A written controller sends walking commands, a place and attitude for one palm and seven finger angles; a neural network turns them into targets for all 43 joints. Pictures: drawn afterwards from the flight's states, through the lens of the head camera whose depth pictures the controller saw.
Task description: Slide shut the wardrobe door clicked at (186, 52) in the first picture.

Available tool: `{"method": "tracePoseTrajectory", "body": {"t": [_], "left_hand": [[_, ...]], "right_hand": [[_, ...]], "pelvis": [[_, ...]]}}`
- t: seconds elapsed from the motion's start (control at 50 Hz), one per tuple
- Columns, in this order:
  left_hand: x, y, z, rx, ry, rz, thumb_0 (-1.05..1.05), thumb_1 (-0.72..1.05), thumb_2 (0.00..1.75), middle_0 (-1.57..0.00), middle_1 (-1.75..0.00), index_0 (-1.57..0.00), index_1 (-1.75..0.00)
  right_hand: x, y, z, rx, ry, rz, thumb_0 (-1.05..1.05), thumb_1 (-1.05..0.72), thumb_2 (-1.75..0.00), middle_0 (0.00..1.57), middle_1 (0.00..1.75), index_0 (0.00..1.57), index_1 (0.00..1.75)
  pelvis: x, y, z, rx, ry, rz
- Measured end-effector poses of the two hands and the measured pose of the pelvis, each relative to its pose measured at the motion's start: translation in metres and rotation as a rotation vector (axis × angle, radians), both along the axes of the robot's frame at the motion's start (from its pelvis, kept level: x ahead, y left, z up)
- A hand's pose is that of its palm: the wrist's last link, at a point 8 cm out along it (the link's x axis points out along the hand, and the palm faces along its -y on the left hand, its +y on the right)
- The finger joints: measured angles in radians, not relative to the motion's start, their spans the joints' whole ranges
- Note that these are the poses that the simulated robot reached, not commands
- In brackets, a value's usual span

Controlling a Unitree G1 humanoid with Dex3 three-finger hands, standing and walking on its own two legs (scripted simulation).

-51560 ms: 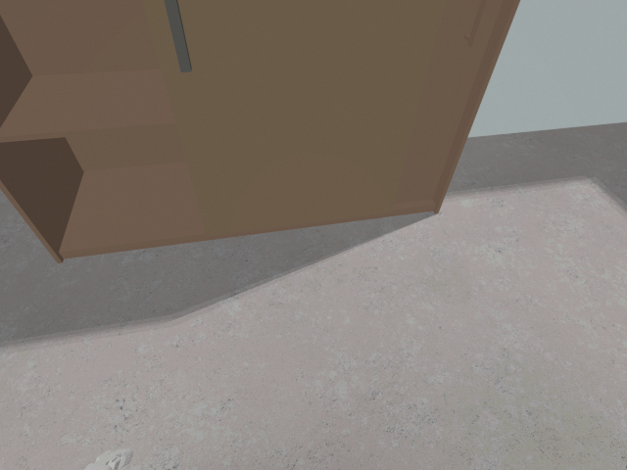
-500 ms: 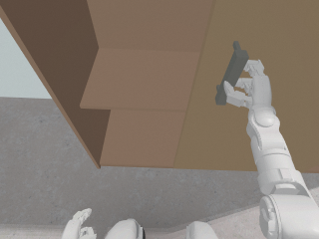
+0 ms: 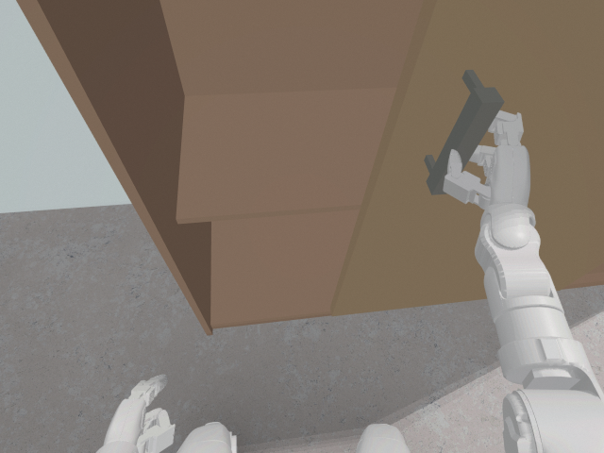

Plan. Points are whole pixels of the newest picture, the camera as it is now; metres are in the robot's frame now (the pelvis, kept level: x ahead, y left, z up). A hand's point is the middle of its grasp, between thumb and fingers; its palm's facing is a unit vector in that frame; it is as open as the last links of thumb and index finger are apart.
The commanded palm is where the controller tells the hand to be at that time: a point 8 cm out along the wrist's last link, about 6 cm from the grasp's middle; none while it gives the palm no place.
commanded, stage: step sideways, sliding the door along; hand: right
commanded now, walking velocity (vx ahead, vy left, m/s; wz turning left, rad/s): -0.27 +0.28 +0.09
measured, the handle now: (453, 136) +0.50 -0.22 +0.11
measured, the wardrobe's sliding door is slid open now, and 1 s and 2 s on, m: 0.39 0.00 0.00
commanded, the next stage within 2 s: stop walking and hold the door there in 1.68 s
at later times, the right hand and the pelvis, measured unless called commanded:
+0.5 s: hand (324, 187) +0.40 -0.03 +0.11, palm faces +0.25 +0.94 -0.25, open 8.1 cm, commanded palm +0.36 -0.01 +0.12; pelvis +0.02 +0.16 +0.01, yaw -1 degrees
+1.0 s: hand (157, 199) +0.38 +0.17 +0.11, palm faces +0.17 +0.95 -0.26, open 8.1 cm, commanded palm +0.35 +0.16 +0.12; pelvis +0.00 +0.32 +0.00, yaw +5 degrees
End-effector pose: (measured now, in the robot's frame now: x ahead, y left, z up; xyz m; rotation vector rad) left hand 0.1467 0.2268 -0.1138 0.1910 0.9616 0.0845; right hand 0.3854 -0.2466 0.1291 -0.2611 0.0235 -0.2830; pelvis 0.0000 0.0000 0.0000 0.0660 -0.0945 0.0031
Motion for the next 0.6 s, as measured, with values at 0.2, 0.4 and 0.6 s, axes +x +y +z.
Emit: {"method": "tracePoseTrajectory", "body": {"t": [0.2,0.4,0.6], "left_hand": [[0.041,0.046,0.029,0.055,-0.083,-0.014,0.0,0.91,0.9,-0.19,-0.3,-0.19,-0.3],[0.061,0.069,0.034,-0.063,-0.069,-0.143,0.0,0.9,0.9,-0.2,-0.3,-0.2,-0.3],[0.077,0.15,0.019,-0.096,-0.132,-0.051,0.01,0.91,0.9,-0.2,-0.3,-0.2,-0.3]], "right_hand": [[-0.008,0.056,-0.004,0.062,-0.034,0.026,-0.02,-0.67,-0.88,0.04,1.26,0.02,0.98],[-0.013,0.126,-0.003,0.069,-0.02,0.057,-0.02,-0.65,-0.86,0.06,1.27,0.03,1.04],[-0.023,0.215,-0.004,0.015,-0.036,0.044,-0.05,-0.63,-0.89,0.11,1.26,0.01,1.04]], "pelvis": [[0.001,0.04,0.01,-0.046,0.031,-0.04],[0.017,0.108,0.024,-0.004,0.043,0.0],[0.022,0.177,0.016,-0.073,0.048,-0.002]]}}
